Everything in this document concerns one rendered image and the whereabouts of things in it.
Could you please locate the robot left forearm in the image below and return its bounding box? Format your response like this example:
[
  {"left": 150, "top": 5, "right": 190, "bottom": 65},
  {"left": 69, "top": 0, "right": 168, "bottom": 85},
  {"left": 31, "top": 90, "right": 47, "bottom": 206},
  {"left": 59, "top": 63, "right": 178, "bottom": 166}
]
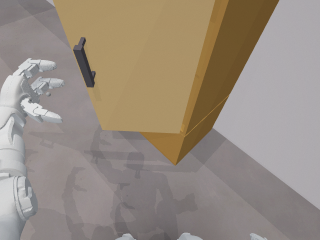
[{"left": 0, "top": 106, "right": 28, "bottom": 180}]

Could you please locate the robot left upper arm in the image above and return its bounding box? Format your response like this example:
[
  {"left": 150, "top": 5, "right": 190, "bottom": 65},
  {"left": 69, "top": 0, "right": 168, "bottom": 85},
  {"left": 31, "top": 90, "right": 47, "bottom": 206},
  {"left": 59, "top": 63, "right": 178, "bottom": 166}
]
[{"left": 0, "top": 176, "right": 38, "bottom": 240}]

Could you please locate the handle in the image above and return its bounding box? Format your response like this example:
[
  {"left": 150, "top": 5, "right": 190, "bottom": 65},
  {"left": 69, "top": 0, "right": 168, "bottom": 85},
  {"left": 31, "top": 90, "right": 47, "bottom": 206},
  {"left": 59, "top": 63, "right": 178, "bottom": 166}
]
[{"left": 73, "top": 37, "right": 96, "bottom": 88}]

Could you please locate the cupboard door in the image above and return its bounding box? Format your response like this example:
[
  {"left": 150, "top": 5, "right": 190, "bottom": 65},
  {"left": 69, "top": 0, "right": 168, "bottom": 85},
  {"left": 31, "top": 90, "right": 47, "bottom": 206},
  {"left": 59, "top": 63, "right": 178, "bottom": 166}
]
[{"left": 53, "top": 0, "right": 215, "bottom": 134}]

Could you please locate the robot left hand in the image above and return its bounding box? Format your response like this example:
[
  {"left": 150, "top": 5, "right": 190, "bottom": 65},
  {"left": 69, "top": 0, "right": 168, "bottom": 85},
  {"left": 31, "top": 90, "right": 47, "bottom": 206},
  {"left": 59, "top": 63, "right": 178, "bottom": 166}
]
[{"left": 0, "top": 58, "right": 65, "bottom": 123}]

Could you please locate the right robot shin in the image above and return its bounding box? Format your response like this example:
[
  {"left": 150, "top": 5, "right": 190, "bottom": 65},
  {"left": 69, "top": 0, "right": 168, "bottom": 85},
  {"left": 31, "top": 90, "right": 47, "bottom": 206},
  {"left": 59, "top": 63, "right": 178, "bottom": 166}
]
[{"left": 179, "top": 233, "right": 191, "bottom": 238}]

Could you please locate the left robot shin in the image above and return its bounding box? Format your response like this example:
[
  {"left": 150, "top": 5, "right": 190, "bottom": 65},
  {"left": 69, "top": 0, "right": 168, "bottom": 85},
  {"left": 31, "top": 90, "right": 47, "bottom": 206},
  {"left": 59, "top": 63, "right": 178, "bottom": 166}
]
[{"left": 122, "top": 233, "right": 133, "bottom": 238}]

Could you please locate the robot shin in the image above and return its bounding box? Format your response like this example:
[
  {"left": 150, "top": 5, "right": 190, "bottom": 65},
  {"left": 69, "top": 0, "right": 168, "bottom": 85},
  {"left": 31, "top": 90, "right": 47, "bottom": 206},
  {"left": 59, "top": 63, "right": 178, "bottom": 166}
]
[
  {"left": 122, "top": 233, "right": 133, "bottom": 238},
  {"left": 179, "top": 233, "right": 191, "bottom": 238}
]

